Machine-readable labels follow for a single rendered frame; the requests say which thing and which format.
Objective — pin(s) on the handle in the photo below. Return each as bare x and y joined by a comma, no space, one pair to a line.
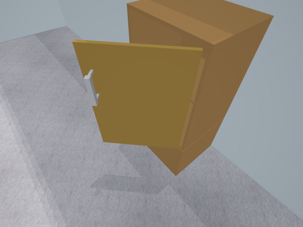
90,88

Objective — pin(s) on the cupboard door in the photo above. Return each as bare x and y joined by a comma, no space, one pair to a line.
145,89

